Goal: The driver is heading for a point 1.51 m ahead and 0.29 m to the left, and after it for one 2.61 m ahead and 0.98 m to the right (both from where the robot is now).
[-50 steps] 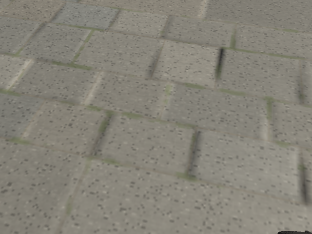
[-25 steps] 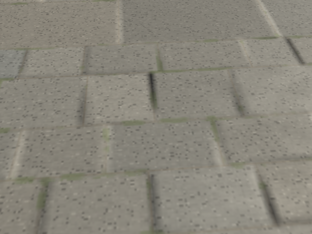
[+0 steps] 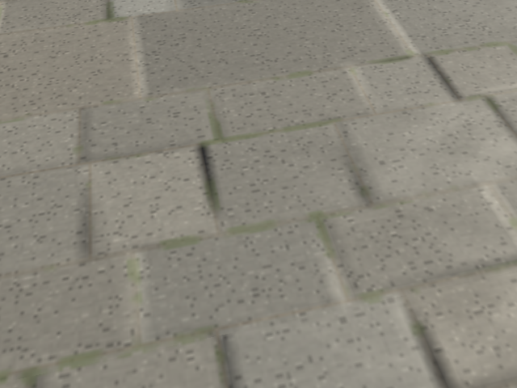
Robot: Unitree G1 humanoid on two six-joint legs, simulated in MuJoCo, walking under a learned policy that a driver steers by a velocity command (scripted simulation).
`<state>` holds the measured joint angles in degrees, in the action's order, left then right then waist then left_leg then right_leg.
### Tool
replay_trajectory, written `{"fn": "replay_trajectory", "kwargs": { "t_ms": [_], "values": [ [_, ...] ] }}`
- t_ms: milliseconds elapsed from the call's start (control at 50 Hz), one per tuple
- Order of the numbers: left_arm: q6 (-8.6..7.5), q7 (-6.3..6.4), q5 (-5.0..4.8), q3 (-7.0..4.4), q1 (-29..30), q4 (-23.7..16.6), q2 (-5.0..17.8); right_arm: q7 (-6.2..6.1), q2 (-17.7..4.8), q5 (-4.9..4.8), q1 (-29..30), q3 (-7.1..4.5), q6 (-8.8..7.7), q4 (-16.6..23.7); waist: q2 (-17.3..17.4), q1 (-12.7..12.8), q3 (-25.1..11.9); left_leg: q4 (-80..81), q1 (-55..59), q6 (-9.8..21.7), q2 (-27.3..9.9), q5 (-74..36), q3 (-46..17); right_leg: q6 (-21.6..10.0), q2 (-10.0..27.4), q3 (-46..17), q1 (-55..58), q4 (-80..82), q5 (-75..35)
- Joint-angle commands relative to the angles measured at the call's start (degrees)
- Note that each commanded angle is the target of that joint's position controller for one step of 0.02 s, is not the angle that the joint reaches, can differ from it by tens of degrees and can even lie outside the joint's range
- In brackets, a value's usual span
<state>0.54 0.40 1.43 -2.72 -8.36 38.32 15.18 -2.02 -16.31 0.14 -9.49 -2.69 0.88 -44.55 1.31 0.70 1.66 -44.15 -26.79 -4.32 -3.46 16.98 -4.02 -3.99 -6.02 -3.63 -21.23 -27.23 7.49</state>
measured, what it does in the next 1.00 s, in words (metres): steps on the spot, turning left: left foot, then left foot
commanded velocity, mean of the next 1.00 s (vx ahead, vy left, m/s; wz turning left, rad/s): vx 0.01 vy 0.00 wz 0.23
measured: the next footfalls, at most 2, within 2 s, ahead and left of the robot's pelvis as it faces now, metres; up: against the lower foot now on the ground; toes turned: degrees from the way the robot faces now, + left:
left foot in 0.06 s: +0.07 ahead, +0.16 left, +0.00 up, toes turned +0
left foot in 0.58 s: +0.03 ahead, +0.18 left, +0.00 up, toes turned +19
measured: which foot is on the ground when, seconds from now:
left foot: up 0.00-0.04, down 0.06-0.30, up 0.32-0.56, down 0.58-1.00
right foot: down 0.00-0.58, up 0.60-1.00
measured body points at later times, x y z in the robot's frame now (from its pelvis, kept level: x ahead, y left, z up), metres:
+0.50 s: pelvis +0.02 +0.04 +0.00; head +0.06 +0.06 +0.45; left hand +0.09 +0.35 -0.11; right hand +0.25 -0.19 -0.09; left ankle -0.01 +0.16 -0.69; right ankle +0.07 -0.08 -0.73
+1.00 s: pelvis +0.01 +0.08 +0.00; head +0.03 +0.09 +0.45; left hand +0.04 +0.38 -0.11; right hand +0.25 -0.10 -0.10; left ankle -0.01 +0.17 -0.73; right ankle +0.02 -0.05 -0.71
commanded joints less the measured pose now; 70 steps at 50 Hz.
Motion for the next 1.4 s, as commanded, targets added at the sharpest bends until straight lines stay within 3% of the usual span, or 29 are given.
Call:
{"fn": "replay_trajectory", "kwargs": {
  "t_ms": [20,60,80,100,160,220,280,340,360,400,460,540,560,580,600,620,640,700,760,800,900,1060,1080,1100,1120,1140,1160,1200,1400],
  "values": [
    [-0.83,-0.40,0.40,-0.57,1.3,-1.8,5.1,0.64,-3.4,0.01,-2.7,-0.72,-1.02,2.1,-8.4,-1.2,-6.5,10.6,14.0,1.6,0.9,-4.6,3.1,-6.7,14.0,-9.9,-0.3,8.5,12.2],
    [-1.16,-0.19,0.34,-0.49,-2.0,-0.4,5.3,0.82,-7.1,1.04,-0.8,-1.21,-1.39,3.7,-4.5,0.0,-3.9,17.6,14.4,4.5,-2.1,-13.1,-1.6,-1.7,11.1,-8.5,0.6,4.4,14.2],
    [-1.40,0.04,0.82,-0.99,-5.1,-0.3,6.4,0.61,-11.7,0.79,0.8,-2.10,-1.34,4.8,2.9,3.5,-3.2,17.9,12.7,7.1,-6.1,-18.8,-6.8,0.6,6.6,-4.4,0.4,0.2,15.6],
    [-1.47,0.47,0.80,-0.99,-3.2,-0.7,5.4,0.83,-11.1,0.20,0.9,-2.54,-1.23,3.8,9.4,3.2,-2.6,21.4,6.6,9.8,-6.3,-9.7,-9.8,3.0,3.5,1.7,4.5,-2.6,11.1],
    [-0.37,1.53,-0.08,-1.77,1.0,-1.6,5.7,1.02,-9.0,0.10,0.9,-2.28,-1.65,4.9,10.0,1.1,-1.7,23.2,3.7,9.9,-5.9,-7.7,-13.4,2.8,3.9,2.9,7.9,-5.6,6.4],
    [-0.07,1.35,-0.31,-2.32,0.5,-2.1,4.8,0.50,-9.3,-0.59,-0.7,-2.83,-1.40,5.7,7.9,0.2,-3.4,20.1,4.9,9.9,-4.6,-9.8,-14.1,1.8,4.8,2.9,8.6,-5.1,5.4],
    [-0.16,1.09,-0.45,-3.32,-1.2,-1.8,5.6,0.12,-7.9,-0.99,-0.7,-2.85,-0.61,7.6,1.1,0.1,-4.7,13.4,1.4,7.7,-0.5,-8.1,-10.5,-0.3,9.1,0.3,11.8,-1.0,3.7],
    [-0.44,1.51,-0.21,-4.00,-2.9,-1.7,8.3,0.48,-6.2,-0.78,-1.6,-2.77,0.14,9.4,-14.3,0.0,-6.5,-9.5,-6.5,2.9,4.1,13.3,0.7,-11.8,28.1,-17.2,16.1,8.3,-9.3],
    [-0.95,1.89,0.01,-3.60,-3.5,-2.2,7.8,0.77,-7.9,-0.71,-0.6,-3.57,0.44,9.7,-11.2,0.9,-6.5,-20.5,-9.0,2.0,2.5,18.8,-0.2,-15.0,31.3,-18.8,15.9,9.0,-16.0],
    [-1.42,2.30,-0.64,-3.66,1.1,-2.7,8.4,0.97,-6.5,-1.42,-1.6,-3.60,1.44,9.2,-6.0,-1.5,-4.8,-22.0,-9.3,1.4,-0.3,15.0,-1.2,-11.7,27.7,-10.6,14.1,8.6,-15.2],
    [-0.59,2.32,-0.92,-4.28,3.2,-2.2,10.0,1.75,-3.7,-1.35,-0.1,-2.35,1.90,10.0,-8.6,-0.7,-5.0,-9.9,-1.0,1.1,-0.3,8.9,3.9,-7.9,21.7,1.0,10.9,7.5,-16.4],
    [0.43,1.89,-2.64,-4.70,1.6,-0.9,11.0,3.40,-5.3,-1.53,-2.9,-3.16,2.09,10.6,-9.9,-1.7,-8.1,9.3,9.6,3.4,2.9,-1.7,9.0,-5.4,22.5,5.0,12.4,1.9,-14.3],
    [0.39,1.69,-3.09,-4.45,0.2,-0.1,9.8,3.16,-6.1,-1.22,-5.0,-3.75,2.24,9.8,-8.3,-2.2,-8.1,14.8,14.7,5.1,4.6,-5.7,9.1,-2.6,21.4,7.0,9.6,-2.0,-8.7],
    [0.36,1.25,-2.26,-3.91,-2.9,1.1,7.4,2.51,-9.6,-0.86,-6.3,-4.85,2.18,9.9,0.4,-1.7,-6.6,20.1,21.2,7.9,1.3,-17.2,1.3,2.2,17.7,11.5,1.4,-11.6,2.5],
    [0.37,0.79,1.20,-2.47,-2.8,-1.4,4.0,1.44,-16.9,-0.20,-6.2,-5.96,1.84,12.4,19.0,0.3,-5.8,21.1,27.8,16.9,-16.0,-40.3,-22.7,8.4,9.6,13.4,-16.5,-30.6,31.9],
    [-0.01,1.34,0.05,-3.26,4.0,-3.0,7.1,2.24,-15.3,2.23,-7.5,-5.27,0.42,13.3,12.8,-5.4,-10.4,23.5,22.4,25.0,-20.0,-37.5,-26.6,8.4,7.2,2.7,-18.0,-39.9,33.5],
    [0.28,1.72,-1.65,-3.73,5.2,-2.7,8.4,2.55,-13.7,2.51,-5.4,-4.60,-0.70,12.9,7.8,-4.0,-7.8,24.2,20.6,23.2,-16.8,-31.8,-21.1,7.6,8.2,1.1,-18.6,-42.6,28.7],
    [1.14,2.52,-0.98,-3.94,-0.1,1.5,7.9,1.47,-6.7,0.18,2.5,-2.13,-1.28,12.4,5.1,0.5,-6.9,23.6,17.1,16.4,-9.8,-27.8,-10.3,7.9,9.7,0.6,-14.0,-40.3,15.6],
    [1.23,1.65,-1.87,-2.80,-3.0,4.1,4.8,0.98,-1.4,1.37,3.2,-0.10,-1.99,10.6,5.2,1.5,-8.2,24.6,16.3,15.1,-7.0,-26.3,-3.6,8.9,10.3,0.5,-5.7,-31.2,9.6],
    [1.20,1.18,-1.87,-1.86,-0.4,3.8,3.6,0.73,-2.3,1.73,2.7,-0.34,-2.04,9.3,5.7,-0.3,-6.4,25.5,16.3,14.8,-6.9,-20.7,-2.7,9.0,10.7,0.7,-1.9,-21.3,9.5],
    [1.26,1.09,-2.58,-2.44,1.4,2.1,7.8,0.39,-7.9,0.92,1.2,-2.29,-0.69,7.1,5.7,-2.8,-1.9,25.6,18.5,18.5,-12.0,-16.0,-8.2,8.2,9.6,2.7,-3.3,-16.5,17.8],
    [1.47,-0.55,-2.94,-2.17,-3.6,3.2,5.5,-0.74,-8.1,-0.43,5.0,-3.46,1.08,7.0,4.5,0.5,-6.0,18.6,22.5,17.0,-13.2,-33.2,-2.4,4.7,7.4,7.0,3.1,-6.7,12.8],
    [1.43,-0.76,-2.71,-2.35,-4.8,3.4,6.0,-0.82,-8.1,-0.97,4.5,-3.66,1.30,6.4,4.0,1.4,-6.0,16.3,20.5,14.3,-11.6,-28.6,-0.1,3.1,7.0,6.6,6.8,0.3,5.1],
    [1.41,-0.45,-2.20,-3.24,-5.6,3.1,9.4,-0.74,-7.0,-0.81,3.0,-3.66,1.11,6.1,-1.6,0.9,-6.0,9.3,14.6,9.5,-7.6,-18.1,4.2,0.1,10.5,-0.7,12.5,5.4,-6.8],
    [1.16,0.46,-2.15,-4.89,-6.0,2.3,16.2,-0.37,-3.8,1.72,5.0,-2.80,0.53,8.8,-16.5,-1.1,-6.1,-3.7,-0.5,3.1,1.6,2.7,11.2,-7.8,23.1,-19.0,20.6,5.0,-28.6],
    [0.35,0.17,-0.39,-4.36,-7.5,1.5,14.6,-0.57,-4.3,1.46,11.2,-2.80,0.10,10.4,-16.4,3.9,-6.7,-15.6,-8.4,1.4,6.6,22.4,4.7,-17.1,28.9,-26.1,20.9,7.7,-31.7],
    [-0.75,0.02,0.05,-3.96,-6.5,1.2,13.6,-0.24,-6.0,0.48,10.2,-3.47,-0.03,9.8,-9.4,2.9,-6.7,-22.0,-10.0,1.5,4.8,21.1,0.6,-16.7,26.9,-22.7,21.0,7.9,-28.8],
    [-1.48,0.44,-1.98,-3.70,-1.4,0.5,11.9,-0.33,-6.4,0.00,7.2,-3.95,0.17,7.9,-4.9,0.0,-4.9,-21.3,-12.1,0.9,3.2,12.8,-0.5,-11.0,21.2,-15.9,21.0,6.5,-25.1],
    [0.87,1.65,-2.17,-4.09,-0.8,-1.4,12.9,-0.01,-5.2,-0.55,6.4,-3.43,-0.84,7.9,-9.8,0.9,-5.3,-1.3,-0.6,-1.7,4.9,3.7,0.0,-9.1,16.2,-16.7,15.1,5.9,-14.5]
  ]
}}
Over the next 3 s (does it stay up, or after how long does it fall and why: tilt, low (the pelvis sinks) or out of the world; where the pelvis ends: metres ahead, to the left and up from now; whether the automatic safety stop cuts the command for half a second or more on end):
stays up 0.26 0.22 0.00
